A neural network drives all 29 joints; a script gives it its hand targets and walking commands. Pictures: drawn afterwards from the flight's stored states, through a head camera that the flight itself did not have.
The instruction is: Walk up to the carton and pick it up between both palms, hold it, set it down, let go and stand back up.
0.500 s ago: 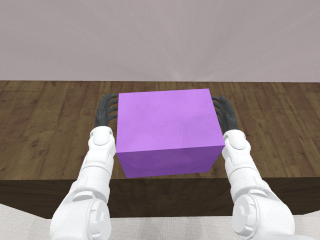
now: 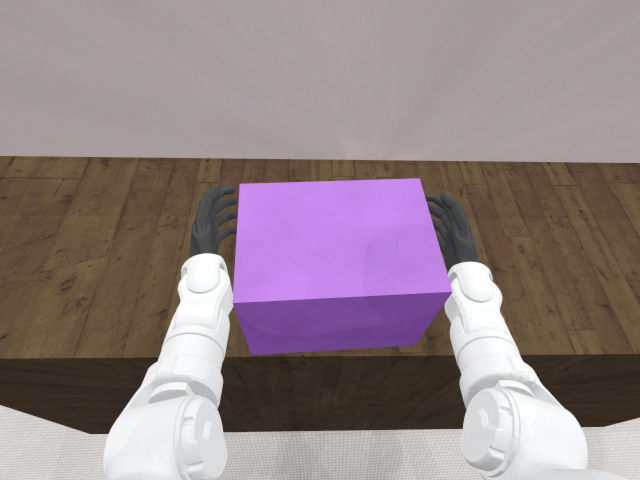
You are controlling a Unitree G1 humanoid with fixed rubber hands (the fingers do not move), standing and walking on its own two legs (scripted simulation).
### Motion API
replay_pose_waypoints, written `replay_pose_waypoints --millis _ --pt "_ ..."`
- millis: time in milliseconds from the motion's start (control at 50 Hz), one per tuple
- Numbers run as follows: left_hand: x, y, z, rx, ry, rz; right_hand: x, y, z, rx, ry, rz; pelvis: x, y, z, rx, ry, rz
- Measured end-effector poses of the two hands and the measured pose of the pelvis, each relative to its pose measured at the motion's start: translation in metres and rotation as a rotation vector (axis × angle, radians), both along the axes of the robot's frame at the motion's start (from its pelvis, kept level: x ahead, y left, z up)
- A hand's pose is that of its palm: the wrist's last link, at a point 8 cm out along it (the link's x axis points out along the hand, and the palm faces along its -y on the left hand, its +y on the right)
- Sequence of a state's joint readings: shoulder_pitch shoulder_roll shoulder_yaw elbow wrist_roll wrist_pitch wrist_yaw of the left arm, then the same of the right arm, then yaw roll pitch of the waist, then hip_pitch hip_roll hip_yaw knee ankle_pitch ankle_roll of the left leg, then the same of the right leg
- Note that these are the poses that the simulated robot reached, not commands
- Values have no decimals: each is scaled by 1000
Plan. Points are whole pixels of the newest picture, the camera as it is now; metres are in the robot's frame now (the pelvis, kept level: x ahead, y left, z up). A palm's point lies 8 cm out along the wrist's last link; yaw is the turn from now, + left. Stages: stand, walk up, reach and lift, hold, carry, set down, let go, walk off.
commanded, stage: set down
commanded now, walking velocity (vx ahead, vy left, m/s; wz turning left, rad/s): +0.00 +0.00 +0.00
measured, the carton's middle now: (332, 269) +0.38 -0.02 +0.00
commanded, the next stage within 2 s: none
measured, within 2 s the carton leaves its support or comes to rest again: neither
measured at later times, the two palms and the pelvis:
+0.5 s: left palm (207, 251) +0.39 +0.15 +0.03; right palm (472, 249) +0.39 -0.21 +0.03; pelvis -0.02 +0.00 -0.01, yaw -1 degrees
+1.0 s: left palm (172, 322) +0.30 +0.18 +0.02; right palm (521, 284) +0.33 -0.25 +0.04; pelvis -0.04 -0.01 -0.01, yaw -2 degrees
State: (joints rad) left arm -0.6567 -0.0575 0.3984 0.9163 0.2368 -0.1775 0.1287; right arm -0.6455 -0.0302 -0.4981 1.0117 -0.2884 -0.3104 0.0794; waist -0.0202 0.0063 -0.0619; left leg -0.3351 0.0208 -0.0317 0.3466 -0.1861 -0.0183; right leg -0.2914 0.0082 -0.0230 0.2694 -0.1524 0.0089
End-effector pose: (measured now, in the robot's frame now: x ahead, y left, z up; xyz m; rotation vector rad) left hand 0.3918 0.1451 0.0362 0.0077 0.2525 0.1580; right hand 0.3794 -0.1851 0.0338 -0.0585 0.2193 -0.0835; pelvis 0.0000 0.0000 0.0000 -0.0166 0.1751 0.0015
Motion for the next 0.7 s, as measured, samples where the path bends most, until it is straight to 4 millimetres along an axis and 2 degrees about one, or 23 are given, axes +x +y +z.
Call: replay_pose_waypoints --millis 160,280,480,600,700 --pt "0 0 1 12 4 6 1 -4 -2 -42 21 40 0 0 -1 1 21 0" --pt "3 0 1 43 25 -9 4 -11 -10 -14 70 28 -9 -1 -4 0 66 -5" --pt "0 1 -5 12 36 -6 8 -20 -2 -4 52 17 -22 -2 -10 2 125 -20" --pt "-12 3 -11 30 31 -12 5 -34 3 -2 47 -5 -23 -3 -10 3 123 -23" --pt "-33 9 -18 37 9 -12 1 -48 11 -4 18 -10 -24 -7 -10 3 108 -27"
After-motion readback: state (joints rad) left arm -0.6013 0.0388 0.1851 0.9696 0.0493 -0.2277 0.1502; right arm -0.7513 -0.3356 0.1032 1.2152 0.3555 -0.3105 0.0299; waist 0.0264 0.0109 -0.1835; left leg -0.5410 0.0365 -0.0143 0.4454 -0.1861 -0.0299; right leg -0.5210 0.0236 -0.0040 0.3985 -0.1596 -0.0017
